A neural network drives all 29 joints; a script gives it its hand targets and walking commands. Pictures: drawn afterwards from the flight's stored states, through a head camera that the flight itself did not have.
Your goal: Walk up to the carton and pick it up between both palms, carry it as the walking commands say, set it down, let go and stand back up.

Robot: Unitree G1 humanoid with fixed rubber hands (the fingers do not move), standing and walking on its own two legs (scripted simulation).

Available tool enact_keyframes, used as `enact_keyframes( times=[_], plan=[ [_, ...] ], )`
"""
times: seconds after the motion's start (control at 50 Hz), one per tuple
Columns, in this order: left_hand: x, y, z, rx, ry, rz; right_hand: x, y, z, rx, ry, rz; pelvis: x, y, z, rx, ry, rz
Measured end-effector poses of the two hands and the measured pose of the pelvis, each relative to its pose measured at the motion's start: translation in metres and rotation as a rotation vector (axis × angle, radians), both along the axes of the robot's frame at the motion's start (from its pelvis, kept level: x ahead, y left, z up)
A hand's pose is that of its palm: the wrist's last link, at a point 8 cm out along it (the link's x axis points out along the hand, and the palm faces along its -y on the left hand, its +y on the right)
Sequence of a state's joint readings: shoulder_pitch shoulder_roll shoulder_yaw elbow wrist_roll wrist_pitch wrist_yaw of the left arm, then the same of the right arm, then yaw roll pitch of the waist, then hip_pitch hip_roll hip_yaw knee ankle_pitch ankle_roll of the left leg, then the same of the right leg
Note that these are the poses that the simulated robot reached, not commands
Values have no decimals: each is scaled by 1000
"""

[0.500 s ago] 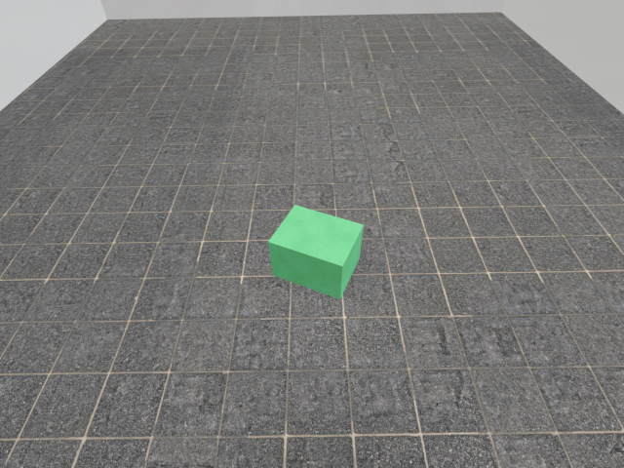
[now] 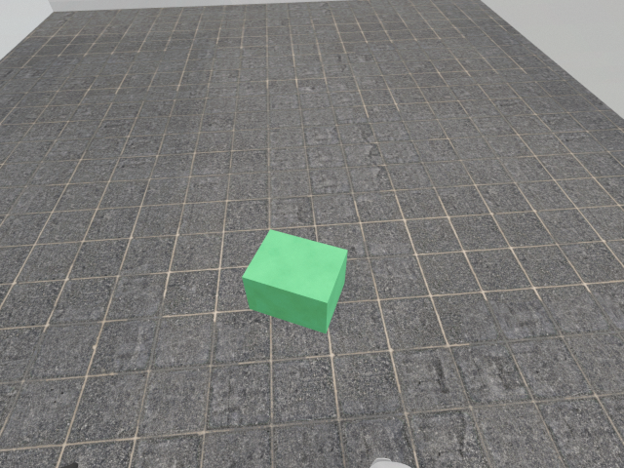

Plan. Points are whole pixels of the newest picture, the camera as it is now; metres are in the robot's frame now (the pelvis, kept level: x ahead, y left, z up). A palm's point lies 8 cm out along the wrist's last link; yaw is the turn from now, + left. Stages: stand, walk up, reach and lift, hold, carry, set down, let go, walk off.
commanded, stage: walk up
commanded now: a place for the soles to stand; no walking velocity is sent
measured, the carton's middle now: (297, 280) +0.85 +0.02 -0.64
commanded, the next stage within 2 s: none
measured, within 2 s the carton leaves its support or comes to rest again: neither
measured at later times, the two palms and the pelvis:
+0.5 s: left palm (60, 424) +0.24 +0.35 -0.09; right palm (539, 373) +0.26 -0.32 -0.06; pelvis +0.18 +0.02 +0.01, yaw +0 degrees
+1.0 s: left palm (81, 330) +0.39 +0.38 -0.10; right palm (466, 281) +0.44 -0.28 -0.09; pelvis +0.33 +0.04 -0.01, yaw +0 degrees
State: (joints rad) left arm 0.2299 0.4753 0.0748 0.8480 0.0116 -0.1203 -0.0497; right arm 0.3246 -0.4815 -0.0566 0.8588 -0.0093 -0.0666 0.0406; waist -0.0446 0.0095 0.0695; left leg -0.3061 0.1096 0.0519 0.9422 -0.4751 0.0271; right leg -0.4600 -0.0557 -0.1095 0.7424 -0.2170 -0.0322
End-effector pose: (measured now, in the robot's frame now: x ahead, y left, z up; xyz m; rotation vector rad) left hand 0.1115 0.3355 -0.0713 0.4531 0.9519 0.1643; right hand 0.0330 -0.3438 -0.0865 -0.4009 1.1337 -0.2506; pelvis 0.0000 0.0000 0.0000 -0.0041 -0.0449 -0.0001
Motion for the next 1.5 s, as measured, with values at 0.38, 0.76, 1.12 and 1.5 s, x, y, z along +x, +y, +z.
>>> enact_keyframes(
  times=[0.38, 0.76, 1.12, 1.5],
  plan=[
    [50, 36, -24, -12, 183, 149, 217, 38, 21, -28, -142, 136, 139, 27, 0, 8, 2, 27],
    [198, 48, 3, 74, 95, 142, 327, 37, -1, 32, -30, 113, 271, 21, 1, -35, 5, 34],
    [315, 39, -37, -8, 156, 105, 425, 73, -13, 27, -52, 32, 349, 47, -7, 3, 17, -6],
    [341, 28, -16, -35, 172, 94, 435, 76, 16, 49, -61, -17, 350, 47, 23, 2, -22, -42]
  ],
)
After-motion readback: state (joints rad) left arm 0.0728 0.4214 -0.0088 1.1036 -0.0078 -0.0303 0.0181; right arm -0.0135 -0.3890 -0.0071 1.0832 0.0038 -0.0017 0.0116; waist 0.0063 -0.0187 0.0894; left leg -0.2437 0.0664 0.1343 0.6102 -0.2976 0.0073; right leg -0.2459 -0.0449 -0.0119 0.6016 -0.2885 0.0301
